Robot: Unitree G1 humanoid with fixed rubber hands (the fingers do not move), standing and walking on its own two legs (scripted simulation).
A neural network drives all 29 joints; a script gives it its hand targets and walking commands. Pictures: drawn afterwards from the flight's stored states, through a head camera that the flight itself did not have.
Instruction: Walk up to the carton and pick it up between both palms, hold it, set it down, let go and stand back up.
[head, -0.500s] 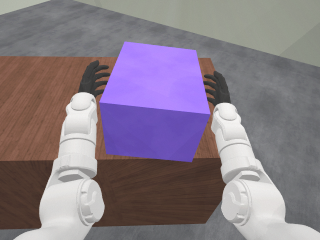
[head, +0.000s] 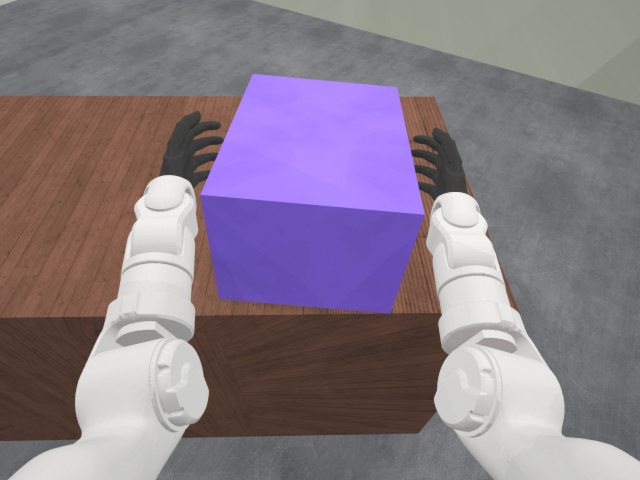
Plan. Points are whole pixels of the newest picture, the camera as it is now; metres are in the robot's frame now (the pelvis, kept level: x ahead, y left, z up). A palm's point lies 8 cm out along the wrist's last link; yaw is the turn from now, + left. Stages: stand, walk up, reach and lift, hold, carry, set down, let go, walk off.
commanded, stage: set down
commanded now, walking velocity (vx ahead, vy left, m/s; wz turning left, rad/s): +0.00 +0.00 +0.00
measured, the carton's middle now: (315, 183) +0.52 +0.00 +0.08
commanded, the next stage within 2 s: none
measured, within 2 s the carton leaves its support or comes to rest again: rests again in 1.24 s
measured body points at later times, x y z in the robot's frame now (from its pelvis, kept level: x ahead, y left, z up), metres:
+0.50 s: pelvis +0.01 +0.00 +0.00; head +0.06 +0.00 +0.45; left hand +0.48 +0.16 +0.14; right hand +0.46 -0.17 +0.13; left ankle +0.00 +0.09 -0.75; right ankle -0.04 -0.09 -0.75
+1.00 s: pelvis +0.00 +0.00 +0.00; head +0.08 +0.00 +0.44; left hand +0.48 +0.17 +0.13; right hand +0.47 -0.17 +0.12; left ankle +0.00 +0.09 -0.75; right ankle -0.04 -0.09 -0.75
